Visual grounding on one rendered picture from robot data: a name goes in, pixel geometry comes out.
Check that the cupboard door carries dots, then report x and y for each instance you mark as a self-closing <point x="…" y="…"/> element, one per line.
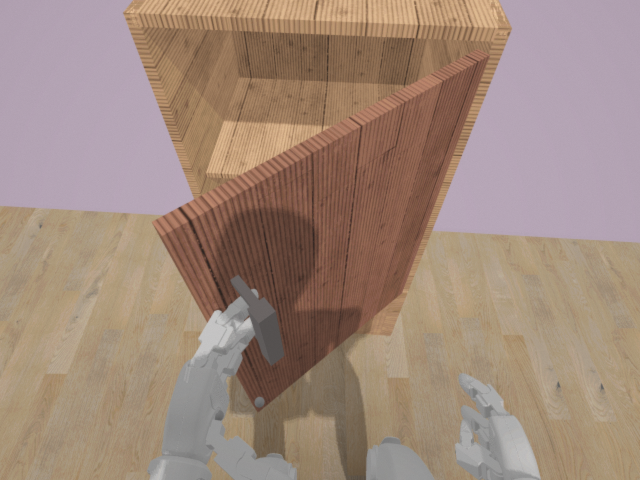
<point x="328" y="230"/>

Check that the left robot forearm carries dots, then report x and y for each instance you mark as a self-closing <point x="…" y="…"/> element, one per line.
<point x="168" y="467"/>

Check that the right robot shin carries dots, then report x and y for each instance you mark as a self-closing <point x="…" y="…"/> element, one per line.
<point x="393" y="440"/>

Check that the right robot hand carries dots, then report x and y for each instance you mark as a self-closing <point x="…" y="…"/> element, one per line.
<point x="501" y="437"/>

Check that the handle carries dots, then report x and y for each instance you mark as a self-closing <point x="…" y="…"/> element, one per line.
<point x="264" y="321"/>

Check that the robot left thigh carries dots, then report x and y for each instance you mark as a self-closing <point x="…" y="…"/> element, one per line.
<point x="279" y="464"/>

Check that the left robot hand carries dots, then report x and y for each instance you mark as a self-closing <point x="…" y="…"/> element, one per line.
<point x="191" y="430"/>

